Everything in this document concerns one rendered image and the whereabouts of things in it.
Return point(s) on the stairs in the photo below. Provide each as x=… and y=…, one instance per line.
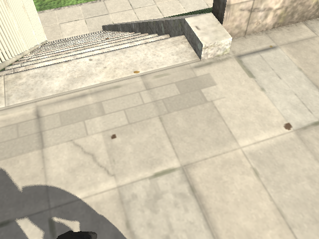
x=78, y=47

